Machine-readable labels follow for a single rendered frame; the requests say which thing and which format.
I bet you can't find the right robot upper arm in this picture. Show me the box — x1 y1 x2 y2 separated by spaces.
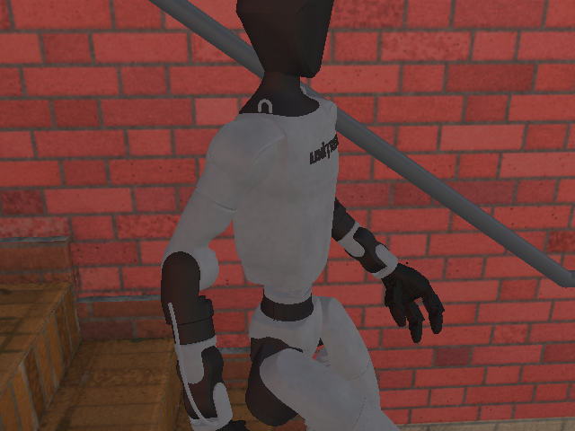
161 115 285 291

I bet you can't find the left robot upper arm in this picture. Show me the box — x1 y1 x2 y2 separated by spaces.
306 95 337 126

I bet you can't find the left robot thigh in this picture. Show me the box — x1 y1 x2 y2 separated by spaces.
316 296 381 409

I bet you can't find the left robot hand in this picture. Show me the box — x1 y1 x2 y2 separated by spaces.
381 262 445 343

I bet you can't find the left robot forearm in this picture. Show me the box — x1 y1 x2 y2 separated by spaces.
332 197 398 279

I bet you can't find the right robot forearm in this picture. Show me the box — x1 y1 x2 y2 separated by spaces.
161 251 233 431

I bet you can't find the right robot thigh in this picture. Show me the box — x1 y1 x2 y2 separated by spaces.
245 342 401 431

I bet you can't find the robot thigh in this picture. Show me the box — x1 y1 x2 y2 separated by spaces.
316 296 381 409
245 342 401 431

